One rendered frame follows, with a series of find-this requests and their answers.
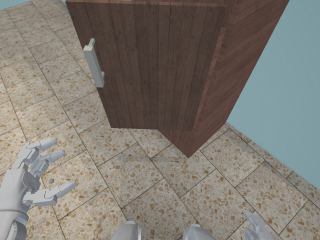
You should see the robot left hand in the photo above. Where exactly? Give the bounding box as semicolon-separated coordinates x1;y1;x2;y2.
0;137;77;213

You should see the left robot forearm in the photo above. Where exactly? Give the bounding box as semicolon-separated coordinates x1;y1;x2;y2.
0;209;29;240

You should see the handle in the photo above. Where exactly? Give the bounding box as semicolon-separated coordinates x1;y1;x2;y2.
83;38;105;88

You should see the robot left thigh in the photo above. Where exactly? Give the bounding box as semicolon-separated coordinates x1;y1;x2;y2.
111;224;143;240

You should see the right robot shin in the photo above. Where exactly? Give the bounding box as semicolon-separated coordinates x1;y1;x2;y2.
190;223;201;228

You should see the cupboard door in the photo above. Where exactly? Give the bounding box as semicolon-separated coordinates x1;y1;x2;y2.
65;0;227;131

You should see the robot right hand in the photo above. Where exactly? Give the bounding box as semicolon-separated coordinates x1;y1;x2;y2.
243;210;275;240

